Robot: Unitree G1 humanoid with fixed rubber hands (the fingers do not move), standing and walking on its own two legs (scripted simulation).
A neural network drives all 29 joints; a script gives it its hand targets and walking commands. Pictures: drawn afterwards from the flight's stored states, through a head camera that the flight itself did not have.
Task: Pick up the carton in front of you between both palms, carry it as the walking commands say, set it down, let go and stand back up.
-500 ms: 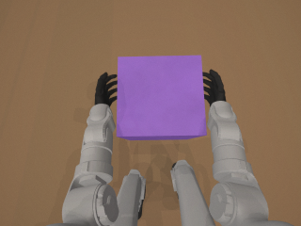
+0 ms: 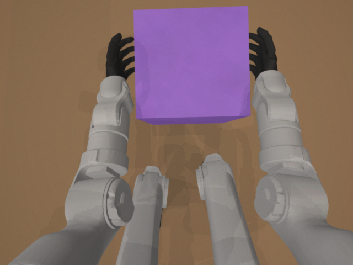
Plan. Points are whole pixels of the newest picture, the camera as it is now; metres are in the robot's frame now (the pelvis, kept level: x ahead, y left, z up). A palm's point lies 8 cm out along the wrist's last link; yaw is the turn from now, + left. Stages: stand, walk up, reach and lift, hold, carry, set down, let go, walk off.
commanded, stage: set down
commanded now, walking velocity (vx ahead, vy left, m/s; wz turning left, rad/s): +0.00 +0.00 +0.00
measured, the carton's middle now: (188, 80) +0.49 -0.07 -0.19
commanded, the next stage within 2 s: none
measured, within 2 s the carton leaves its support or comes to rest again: rests again in 1.70 s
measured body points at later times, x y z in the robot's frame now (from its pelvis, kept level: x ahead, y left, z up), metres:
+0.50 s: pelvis -0.02 +0.00 -0.10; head +0.34 -0.05 +0.17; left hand +0.54 +0.06 -0.26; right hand +0.50 -0.24 -0.26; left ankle +0.07 +0.13 -0.48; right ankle +0.12 -0.12 -0.48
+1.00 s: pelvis -0.02 +0.01 -0.12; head +0.35 -0.02 +0.14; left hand +0.54 +0.07 -0.30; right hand +0.50 -0.24 -0.30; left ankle +0.07 +0.12 -0.48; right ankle +0.11 -0.12 -0.48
